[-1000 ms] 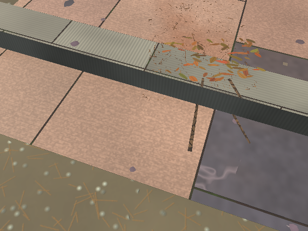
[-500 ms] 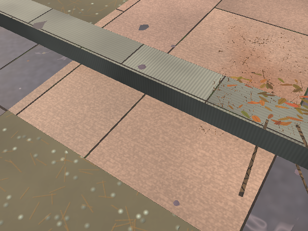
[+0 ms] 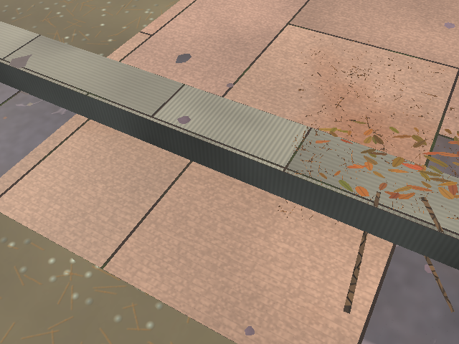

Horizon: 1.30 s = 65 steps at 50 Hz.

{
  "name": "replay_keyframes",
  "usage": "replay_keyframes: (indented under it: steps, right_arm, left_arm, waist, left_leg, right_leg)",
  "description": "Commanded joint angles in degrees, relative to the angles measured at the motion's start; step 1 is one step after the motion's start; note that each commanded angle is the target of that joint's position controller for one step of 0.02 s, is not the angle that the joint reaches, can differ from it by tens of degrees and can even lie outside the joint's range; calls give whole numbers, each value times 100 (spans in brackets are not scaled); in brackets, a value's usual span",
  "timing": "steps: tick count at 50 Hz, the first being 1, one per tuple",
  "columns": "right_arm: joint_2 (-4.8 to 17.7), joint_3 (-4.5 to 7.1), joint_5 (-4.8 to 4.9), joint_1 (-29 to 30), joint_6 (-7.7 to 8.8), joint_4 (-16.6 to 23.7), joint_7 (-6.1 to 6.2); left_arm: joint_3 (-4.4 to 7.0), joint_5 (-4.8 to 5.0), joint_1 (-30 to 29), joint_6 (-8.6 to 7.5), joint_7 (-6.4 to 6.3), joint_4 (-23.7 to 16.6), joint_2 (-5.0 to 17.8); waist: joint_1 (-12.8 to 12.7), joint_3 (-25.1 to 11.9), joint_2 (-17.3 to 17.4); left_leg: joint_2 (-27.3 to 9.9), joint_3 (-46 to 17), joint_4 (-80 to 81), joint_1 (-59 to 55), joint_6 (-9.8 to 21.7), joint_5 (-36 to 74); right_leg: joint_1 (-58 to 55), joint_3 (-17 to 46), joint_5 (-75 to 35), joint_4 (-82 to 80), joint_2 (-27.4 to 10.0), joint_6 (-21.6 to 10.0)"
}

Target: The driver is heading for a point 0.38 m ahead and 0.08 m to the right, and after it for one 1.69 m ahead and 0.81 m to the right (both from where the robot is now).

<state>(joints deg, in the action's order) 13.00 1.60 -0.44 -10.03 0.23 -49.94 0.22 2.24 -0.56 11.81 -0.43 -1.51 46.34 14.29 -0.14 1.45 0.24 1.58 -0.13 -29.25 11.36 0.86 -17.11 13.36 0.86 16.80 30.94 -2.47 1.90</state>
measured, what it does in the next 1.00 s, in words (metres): walks ahead: left foot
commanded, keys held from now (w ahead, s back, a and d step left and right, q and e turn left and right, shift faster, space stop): no key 0.04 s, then w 0.50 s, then e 0.46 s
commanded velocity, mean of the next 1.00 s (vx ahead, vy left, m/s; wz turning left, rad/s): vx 0.24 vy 0.00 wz -0.15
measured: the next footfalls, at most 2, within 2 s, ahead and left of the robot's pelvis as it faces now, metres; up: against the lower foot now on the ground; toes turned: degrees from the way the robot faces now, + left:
left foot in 0.70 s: +0.41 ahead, +0.09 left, +0.00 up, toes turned -3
right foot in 1.10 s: +0.34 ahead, -0.12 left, +0.00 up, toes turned -19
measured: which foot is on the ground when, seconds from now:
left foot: down 0.00-0.32, up 0.34-0.68, down 0.70-1.00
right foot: down 0.00-0.70, up 0.72-1.00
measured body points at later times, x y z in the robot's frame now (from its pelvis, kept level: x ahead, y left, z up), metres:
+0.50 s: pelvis +0.12 -0.04 +0.01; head +0.14 -0.05 +0.46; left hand +0.10 +0.22 -0.12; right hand +0.27 -0.30 -0.11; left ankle +0.17 +0.11 -0.66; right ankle +0.02 -0.13 -0.73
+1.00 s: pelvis +0.28 +0.00 +0.00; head +0.32 -0.01 +0.45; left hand +0.45 +0.25 -0.11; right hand +0.35 -0.28 -0.13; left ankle +0.37 +0.10 -0.73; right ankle +0.30 -0.12 -0.70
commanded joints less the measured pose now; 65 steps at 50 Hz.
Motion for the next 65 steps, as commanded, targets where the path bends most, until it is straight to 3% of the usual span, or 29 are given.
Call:
replay_keyframes:
  steps: [1, 4, 8, 11, 13, 14, 15, 16, 17, 20, 26, 30, 34, 35, 36, 37, 39, 41, 44, 45, 48, 53, 54, 55, 56, 57, 58, 60, 65]
  right_arm:
    - [617, 155, 26, 76, 30, 179, 49]
    - [676, 198, 91, -99, -20, -57, 66]
    - [792, 246, 214, -375, 117, -157, 67]
    - [1187, 347, 213, -697, 343, -279, 18]
    - [1130, 333, 230, -432, 392, -206, -6]
    - [1045, 308, 238, -56, 374, -85, -20]
    - [836, 237, 230, 507, 401, 177, -19]
    - [701, 208, 172, 691, 526, 380, -2]
    - [822, 225, 140, 589, 612, 350, -17]
    - [698, 210, 300, 477, 568, 274, -129]
    - [193, 50, 132, 1354, 501, 604, -277]
    - [484, 94, 148, 1757, 527, 866, -279]
    - [1169, 394, 33, 158, 568, 431, -148]
    - [1525, 477, -94, -574, 547, 314, -57]
    - [1797, 466, -224, -699, 474, 323, -42]
    - [1435, 387, -124, -568, 416, 473, -83]
    - [867, 239, 58, 393, 373, 581, -58]
    - [691, 180, -57, 869, 370, 524, -59]
    - [828, 245, -146, 1122, 394, 427, -18]
    - [698, 165, -179, 551, 323, 273, 43]
    - [910, 231, -183, 610, 223, 329, 30]
    - [1191, 328, -86, 486, -28, 412, 0]
    - [1131, 328, -84, 354, -86, 390, -1]
    - [1048, 343, 238, 488, -72, 402, 93]
    - [735, 243, 57, 477, -58, 595, 152]
    - [996, 333, 15, 1133, -36, 790, 241]
    - [987, 372, 84, 979, -34, 782, 257]
    - [1077, 455, 47, 570, -57, 533, 307]
    - [783, 407, 58, 497, -5, 541, 250]
  left_arm:
    - [146, 19, 88, -88, -14, -185, 650]
    - [169, 67, 193, -45, -30, -46, 674]
    - [112, 176, -2, -229, -19, -172, 499]
    - [88, 227, -297, -554, 87, -376, 381]
    - [118, 212, 16, -661, 181, -270, 433]
    - [172, 217, 618, -669, 210, -15, 510]
    - [330, 215, 1387, -692, 226, 267, 948]
    - [540, 188, 2136, -683, 258, 490, 1573]
    - [383, 102, 2152, -657, 273, 446, 1115]
    - [199, 90, 1458, -571, 270, 271, 639]
    - [162, 87, 1376, -424, 78, 323, 754]
    - [220, 129, 1547, -425, 21, 502, 933]
    - [262, 140, 1014, -338, -10, 324, 989]
    - [202, 35, 956, -333, -15, 106, 827]
    - [-19, 0, 2073, -309, -5, 159, -19]
    - [94, 181, 2343, -285, -11, 320, 434]
    - [248, 285, 1345, -142, -94, 73, 839]
    - [314, 182, 1351, 115, -188, 49, 721]
    - [311, 159, 1286, 287, -213, -180, 502]
    - [215, -251, 1288, 317, 39, -153, 332]
    - [185, -100, 891, 342, 311, -351, 339]
    - [216, -92, 470, 362, 390, -613, 565]
    - [236, -132, 573, 307, 381, -560, 615]
    - [469, 64, 453, 345, 142, -765, 1247]
    - [535, 77, 265, 363, -68, -1047, 1735]
    - [532, -132, 700, 241, -69, -982, 1721]
    - [484, -159, 565, 90, -66, -980, 1533]
    - [410, 29, -121, -31, -70, -1153, 1179]
    - [358, 73, -30, 35, -109, -1284, 1071]
  waist:
    - [-34, -352, -286]
    - [-19, -391, -122]
    - [151, 642, 347]
    - [216, 745, 1060]
    - [-39, 477, 963]
    - [-342, 245, 797]
    - [-662, 112, -40]
    - [-862, -138, -1546]
    - [-770, -203, -1412]
    - [-315, 281, -305]
    - [-320, 457, -496]
    - [-245, 537, -754]
    - [696, -588, -790]
    - [897, -1339, -322]
    - [334, -2485, 1400]
    - [423, -3048, 1316]
    - [207, -1292, 555]
    - [-149, -691, 602]
    - [-314, -407, 721]
    - [-283, -453, 384]
    - [-227, -667, 813]
    - [-191, -517, 545]
    - [-203, -459, 253]
    - [-195, -176, -586]
    - [-9, -70, -1972]
    - [-497, -120, -1618]
    - [-289, -150, -1283]
    - [23, -284, -725]
    - [31, -745, -557]
  left_leg:
    - [-298, -256, 265, -13, 136, 1617]
    - [-153, -127, 200, -8, 217, 306]
    - [-639, -1039, 725, 458, 755, -2460]
    - [-1751, -2747, 1339, -183, 1417, -1895]
    - [-1725, -2414, 995, -169, 1304, -538]
    - [-1420, -1841, 642, 326, 1034, -73]
    - [-641, -791, -557, 1136, 549, 733]
    - [170, 131, -2656, 2612, 21, 607]
    - [119, -326, -3629, 3547, 11, -1400]
    - [-595, -311, -3930, 4111, 310, -588]
    - [-422, 343, -1339, 2673, -39, 1229]
    - [-139, 221, -213, 1718, -2, 1936]
    - [18, 97, 284, -431, 386, 2639]
    - [-888, -653, -179, -2052, 668, 4293]
    - [-2723, -2458, -386, -3678, 1650, 6074]
    - [-2789, -3187, 247, -3262, 1901, 4945]
    - [-2177, -1753, 825, -1493, 1414, 3143]
    - [-1805, -934, 1311, 87, 1210, 2265]
    - [-1753, -360, 1776, 955, 1342, 1683]
    - [-1788, -104, 1559, 1018, 1308, 2291]
    - [-1803, 249, 1368, 894, 1139, 2063]
    - [-1974, 267, 882, 886, 722, 422]
    - [-1823, 404, 447, 1054, 469, 87]
    - [-1475, 530, -191, 1434, 213, -544]
    - [-451, 1148, -1827, 2473, -387, -1480]
    - [-63, 187, -3131, 2770, -345, -2090]
    - [-190, -236, -3535, 2932, -276, -1690]
    - [-328, -392, -3442, 2925, -238, -731]
    - [-127, -391, -2835, 2475, -500, -169]
  right_leg:
    - [-366, 153, -1875, -299, -174, -169]
    - [-305, -40, -511, -175, 34, -265]
    - [974, -3, 1720, 174, 143, -519]
    - [1749, -213, 778, 1058, 238, -598]
    - [1149, -172, 634, 543, 190, -771]
    - [112, -109, 262, 9, 203, -862]
    - [-966, 768, -225, -608, -226, -1092]
    - [-2489, 2730, -997, -1308, -1237, -1628]
    - [-2893, 3525, -1967, -1492, -1846, -1890]
    - [-2561, 2003, -2552, -1536, -1553, -1540]
    - [-1185, 439, -2596, -2302, -741, -1175]
    - [-961, 513, -3174, -2216, -878, -1067]
    - [-1092, 479, -4793, -253, -574, -516]
    - [-46, 414, -3205, 1145, -222, -278]
    - [1442, 264, 2100, 3450, 630, 8]
    - [1545, 925, 2417, 4432, 621, 58]
    - [2133, 432, 1671, 4361, 54, 80]
    - [1450, 363, 1224, 4058, -251, 141]
    - [1064, 123, 984, 3412, -297, 112]
    - [828, -107, 716, 2921, -168, -117]
    - [566, -257, 115, 2051, -117, -324]
    - [-84, -461, 28, 674, 142, -476]
    - [-412, -343, -59, 208, 240, -560]
    - [-348, 642, -485, -600, -408, -904]
    - [-564, 2642, -1036, -1375, -1667, -1704]
    - [-146, 3387, -762, -1787, -1992, -2313]
    - [-234, 2961, -727, -1723, -1725, -2150]
    - [-330, 2148, -788, -1466, -1172, -1475]
    - [-633, 1728, -2238, -1111, -812, -1443]
Keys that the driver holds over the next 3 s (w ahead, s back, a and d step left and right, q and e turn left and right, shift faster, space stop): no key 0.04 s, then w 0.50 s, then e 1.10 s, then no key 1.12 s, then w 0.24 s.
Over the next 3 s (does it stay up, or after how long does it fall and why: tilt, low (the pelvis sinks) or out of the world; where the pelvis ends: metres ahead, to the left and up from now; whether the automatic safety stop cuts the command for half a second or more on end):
stays up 0.35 -0.03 0.00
